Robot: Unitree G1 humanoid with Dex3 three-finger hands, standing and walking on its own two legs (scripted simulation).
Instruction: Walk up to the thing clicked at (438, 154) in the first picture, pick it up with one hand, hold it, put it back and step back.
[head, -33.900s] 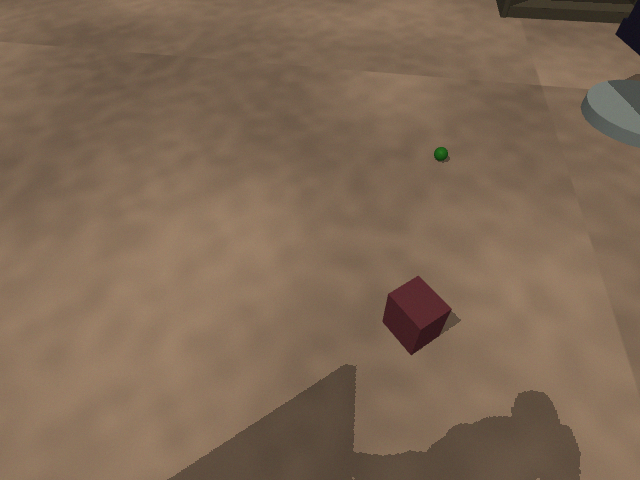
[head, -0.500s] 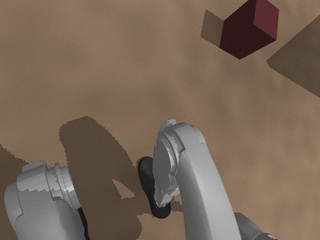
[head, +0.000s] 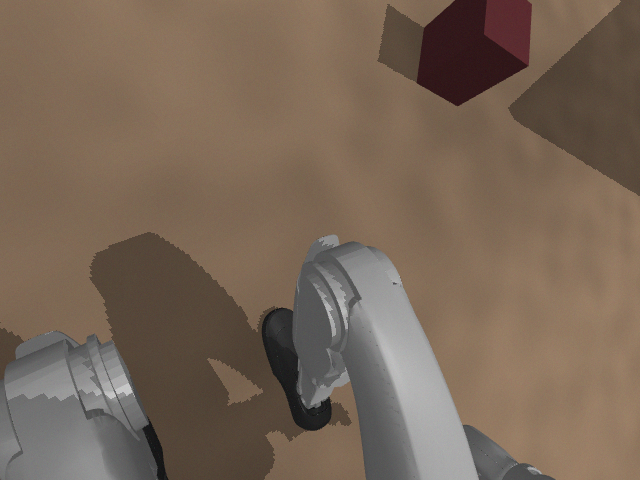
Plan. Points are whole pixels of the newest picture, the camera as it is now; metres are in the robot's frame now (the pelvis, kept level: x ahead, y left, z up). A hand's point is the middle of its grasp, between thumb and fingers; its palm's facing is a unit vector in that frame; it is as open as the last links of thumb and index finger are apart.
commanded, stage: close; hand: left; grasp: from above
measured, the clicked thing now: out of the picture +0.45 +0.33 -0.26
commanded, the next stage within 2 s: settle in 1.30 s
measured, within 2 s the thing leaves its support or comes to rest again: leaves its support in 1.66 s
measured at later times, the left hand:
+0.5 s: hand out of the picture +0.44 +0.32 -0.25, palm faces -0.42 -0.16 -0.89, open 10.3 cm
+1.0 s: hand out of the picture +0.44 +0.32 -0.25, palm faces -0.44 -0.16 -0.88, open 8.6 cm
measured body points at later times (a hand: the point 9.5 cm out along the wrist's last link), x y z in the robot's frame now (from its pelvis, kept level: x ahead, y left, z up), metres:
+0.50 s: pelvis +0.00 +0.00 +0.00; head +0.27 +0.13 +0.33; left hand +0.46 +0.33 -0.20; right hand +0.06 -0.26 -0.05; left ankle +0.06 +0.12 -0.26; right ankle +0.12 -0.13 -0.26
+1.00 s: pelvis +0.00 +0.00 +0.00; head +0.27 +0.13 +0.33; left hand +0.46 +0.33 -0.20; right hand +0.05 -0.25 -0.04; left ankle +0.06 +0.12 -0.26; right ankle +0.12 -0.13 -0.26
